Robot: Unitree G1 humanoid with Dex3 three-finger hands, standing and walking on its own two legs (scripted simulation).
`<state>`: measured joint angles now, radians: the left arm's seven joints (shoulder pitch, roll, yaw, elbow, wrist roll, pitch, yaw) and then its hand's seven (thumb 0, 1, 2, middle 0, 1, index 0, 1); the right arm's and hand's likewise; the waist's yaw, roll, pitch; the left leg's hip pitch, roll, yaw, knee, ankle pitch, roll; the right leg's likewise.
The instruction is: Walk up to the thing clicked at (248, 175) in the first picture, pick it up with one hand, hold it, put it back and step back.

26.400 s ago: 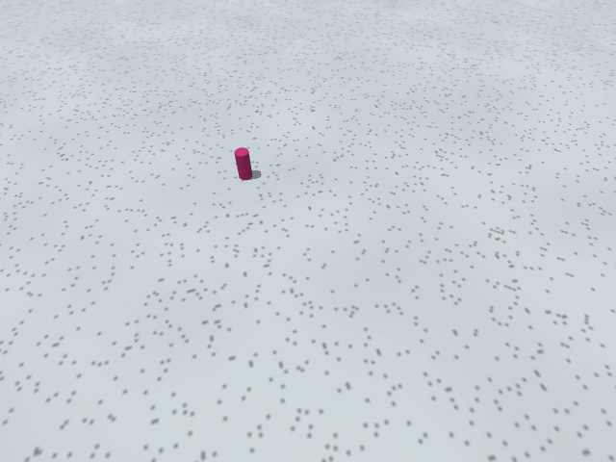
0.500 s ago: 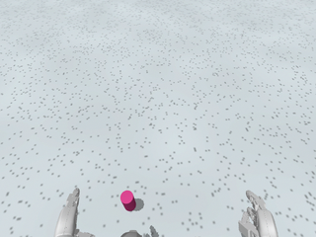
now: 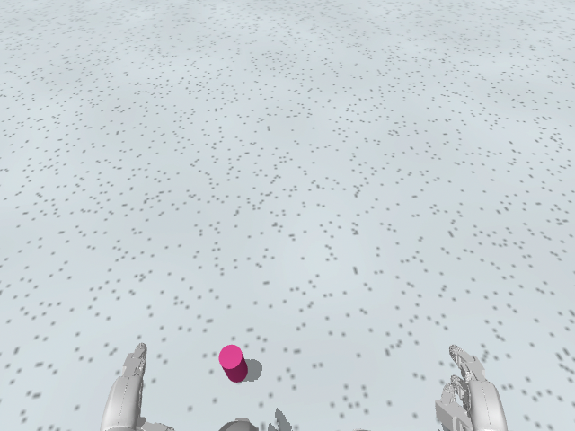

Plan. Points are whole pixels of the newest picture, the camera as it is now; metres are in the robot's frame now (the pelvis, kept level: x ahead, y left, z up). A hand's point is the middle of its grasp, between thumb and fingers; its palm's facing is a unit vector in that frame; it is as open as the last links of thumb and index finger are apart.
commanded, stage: home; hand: left
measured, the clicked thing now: (234, 364) +0.39 +0.20 -0.64
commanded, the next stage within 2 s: stand in 0.70 s
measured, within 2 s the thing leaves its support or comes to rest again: neither
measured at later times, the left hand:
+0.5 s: hand (163, 412) +0.16 +0.19 -0.06, palm faces +0.10 -0.95 -0.30, open 17.4 cm
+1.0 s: hand (162, 414) +0.16 +0.19 -0.06, palm faces +0.10 -0.95 -0.30, open 15.6 cm
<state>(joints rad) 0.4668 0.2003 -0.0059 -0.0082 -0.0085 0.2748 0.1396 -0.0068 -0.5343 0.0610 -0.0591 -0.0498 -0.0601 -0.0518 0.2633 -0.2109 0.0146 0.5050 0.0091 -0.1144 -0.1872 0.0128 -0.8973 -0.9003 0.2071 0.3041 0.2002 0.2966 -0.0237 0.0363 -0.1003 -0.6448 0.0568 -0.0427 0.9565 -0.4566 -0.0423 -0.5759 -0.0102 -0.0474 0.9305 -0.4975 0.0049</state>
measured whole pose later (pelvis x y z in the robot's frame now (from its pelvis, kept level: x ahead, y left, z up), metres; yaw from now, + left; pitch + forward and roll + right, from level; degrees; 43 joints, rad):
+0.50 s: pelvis +0.00 +0.01 +0.00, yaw +0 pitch +8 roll -2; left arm 0.47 0.20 -0.01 -0.01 -0.01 0.28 0.14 -0.01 -0.53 0.06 -0.06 -0.05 -0.06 -0.05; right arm 0.27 -0.20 0.02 0.51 0.01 -0.12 -0.19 0.01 -0.90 -0.90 0.21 0.30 0.20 0.30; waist -0.02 0.03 -0.09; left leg -0.64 0.05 -0.04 0.96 -0.46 -0.03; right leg -0.57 -0.01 -0.04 0.92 -0.49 0.02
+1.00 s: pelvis -0.01 +0.01 +0.00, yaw +0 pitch +8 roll -2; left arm 0.47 0.20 -0.01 -0.01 0.00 0.27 0.14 -0.01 -0.31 0.30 -0.15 -0.19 -0.15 -0.19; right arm 0.27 -0.20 0.02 0.51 0.00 -0.12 -0.19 0.01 -0.90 -0.90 0.21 0.30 0.20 0.30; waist -0.02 0.03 -0.09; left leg -0.64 0.05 -0.03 0.96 -0.45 -0.03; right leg -0.57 -0.01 -0.04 0.92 -0.49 0.02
